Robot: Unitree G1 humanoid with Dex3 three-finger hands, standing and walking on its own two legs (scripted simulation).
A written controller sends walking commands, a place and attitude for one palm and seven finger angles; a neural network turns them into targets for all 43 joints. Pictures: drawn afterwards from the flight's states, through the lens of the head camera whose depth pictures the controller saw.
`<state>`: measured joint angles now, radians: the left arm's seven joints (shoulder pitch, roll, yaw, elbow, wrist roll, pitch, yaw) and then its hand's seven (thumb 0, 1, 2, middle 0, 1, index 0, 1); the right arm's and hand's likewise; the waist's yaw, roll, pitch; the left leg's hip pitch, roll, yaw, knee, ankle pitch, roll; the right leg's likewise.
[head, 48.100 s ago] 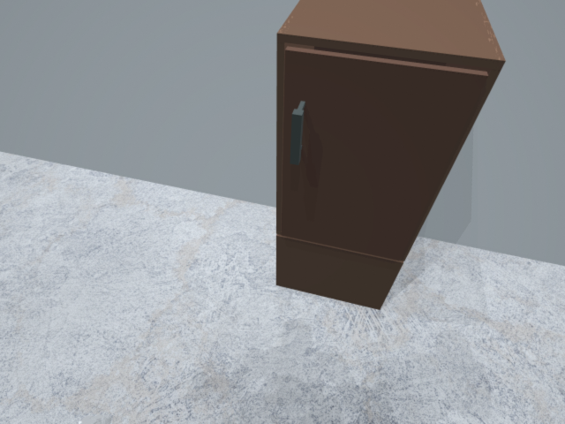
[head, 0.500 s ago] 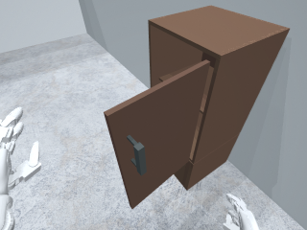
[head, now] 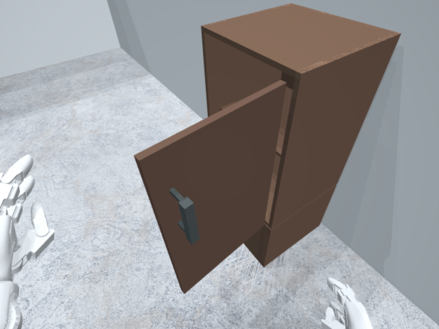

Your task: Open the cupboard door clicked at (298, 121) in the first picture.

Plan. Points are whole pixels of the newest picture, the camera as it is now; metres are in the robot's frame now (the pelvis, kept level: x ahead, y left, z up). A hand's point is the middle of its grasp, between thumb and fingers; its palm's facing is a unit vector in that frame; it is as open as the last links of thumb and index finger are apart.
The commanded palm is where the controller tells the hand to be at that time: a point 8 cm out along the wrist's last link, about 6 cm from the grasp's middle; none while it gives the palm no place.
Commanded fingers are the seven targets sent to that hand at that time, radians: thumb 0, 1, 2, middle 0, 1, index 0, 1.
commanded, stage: step back with the hand held close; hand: left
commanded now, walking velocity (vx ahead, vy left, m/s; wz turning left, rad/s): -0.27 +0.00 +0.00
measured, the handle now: (184, 216) +0.33 +0.12 +0.01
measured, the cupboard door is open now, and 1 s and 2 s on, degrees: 96 96 96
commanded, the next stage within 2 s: stop stepping back and stand still in 1.28 s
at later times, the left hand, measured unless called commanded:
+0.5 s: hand (18, 263) +0.15 +0.29 +0.15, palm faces +0.40 -0.76 -0.51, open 7.4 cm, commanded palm +0.09 +0.32 +0.17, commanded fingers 0.00 0.90 0.90 -0.20 -0.30 -0.20 -0.30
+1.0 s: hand out of the picture +0.09 +0.29 +0.16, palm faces +0.46 -0.77 -0.45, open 7.4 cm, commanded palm +0.04 +0.32 +0.17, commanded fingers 0.00 0.90 0.90 -0.20 -0.30 -0.20 -0.30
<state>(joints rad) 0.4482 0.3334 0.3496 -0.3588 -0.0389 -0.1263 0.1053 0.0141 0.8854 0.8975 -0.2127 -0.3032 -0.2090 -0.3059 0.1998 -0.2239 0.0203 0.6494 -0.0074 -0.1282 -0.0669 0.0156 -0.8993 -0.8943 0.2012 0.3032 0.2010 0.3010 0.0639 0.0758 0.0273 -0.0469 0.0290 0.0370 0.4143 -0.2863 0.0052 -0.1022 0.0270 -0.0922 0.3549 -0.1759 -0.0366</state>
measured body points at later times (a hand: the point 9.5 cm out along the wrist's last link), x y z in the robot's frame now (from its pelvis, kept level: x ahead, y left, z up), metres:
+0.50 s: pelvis -0.06 +0.03 -0.01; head -0.04 +0.03 +0.44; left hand +0.12 +0.33 +0.18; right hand +0.11 -0.22 -0.09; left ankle -0.03 +0.11 -0.74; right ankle +0.02 -0.10 -0.74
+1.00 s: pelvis -0.11 +0.02 -0.01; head -0.09 +0.04 +0.44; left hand +0.06 +0.33 +0.19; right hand +0.06 -0.20 -0.09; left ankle -0.03 +0.11 -0.74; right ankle -0.19 -0.10 -0.72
